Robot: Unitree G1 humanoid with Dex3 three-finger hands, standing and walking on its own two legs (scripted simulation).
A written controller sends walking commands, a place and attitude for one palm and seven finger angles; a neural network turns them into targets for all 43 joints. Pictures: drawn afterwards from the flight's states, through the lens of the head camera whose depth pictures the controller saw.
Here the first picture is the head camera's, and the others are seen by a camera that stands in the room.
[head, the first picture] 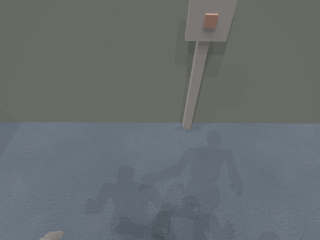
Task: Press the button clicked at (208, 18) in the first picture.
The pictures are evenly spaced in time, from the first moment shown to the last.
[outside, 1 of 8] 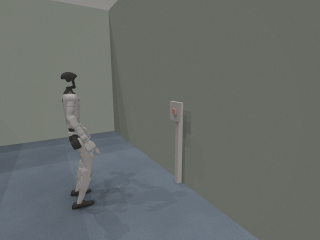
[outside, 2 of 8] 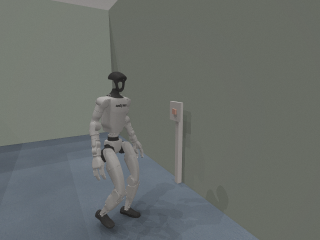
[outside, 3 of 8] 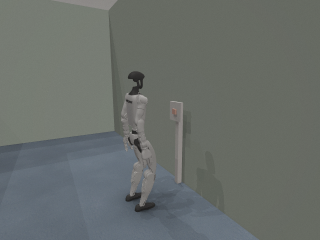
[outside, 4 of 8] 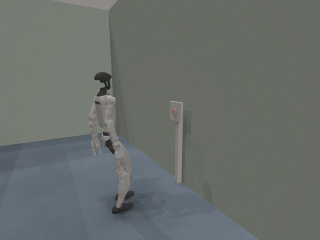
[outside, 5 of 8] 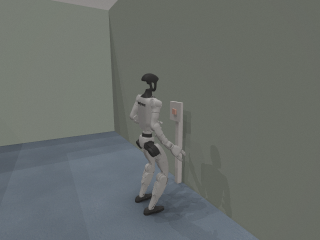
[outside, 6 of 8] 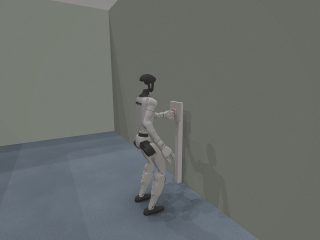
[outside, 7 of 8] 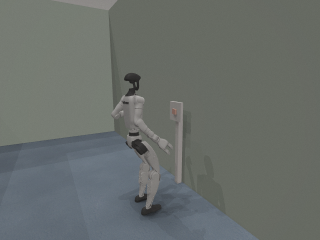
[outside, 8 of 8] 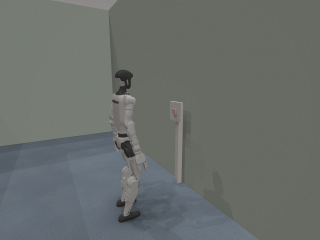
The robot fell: no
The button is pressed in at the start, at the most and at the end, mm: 0 13 0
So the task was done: yes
